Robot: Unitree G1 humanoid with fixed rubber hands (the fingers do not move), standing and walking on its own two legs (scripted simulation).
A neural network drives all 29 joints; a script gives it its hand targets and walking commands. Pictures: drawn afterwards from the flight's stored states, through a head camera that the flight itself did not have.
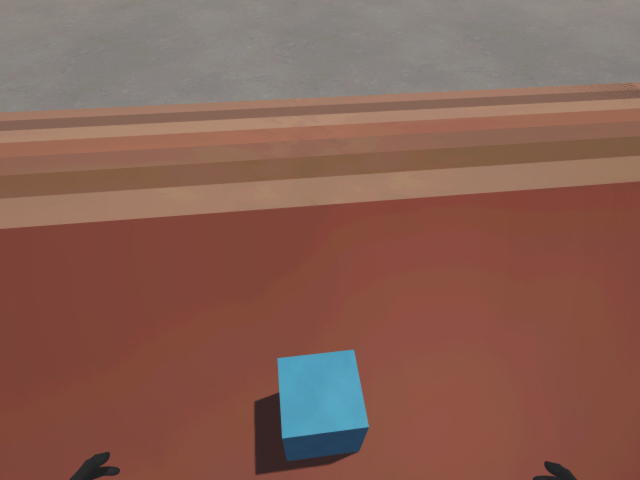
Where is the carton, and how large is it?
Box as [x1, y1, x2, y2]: [277, 350, 368, 460]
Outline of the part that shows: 353,350 277,358 282,440 287,460 359,450 367,430 368,424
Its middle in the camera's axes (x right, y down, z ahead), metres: +0.00 +0.47 +1.09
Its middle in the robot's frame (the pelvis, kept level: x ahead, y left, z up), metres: +0.41 +0.00 -0.66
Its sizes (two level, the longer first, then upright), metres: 0.210 0.200 0.250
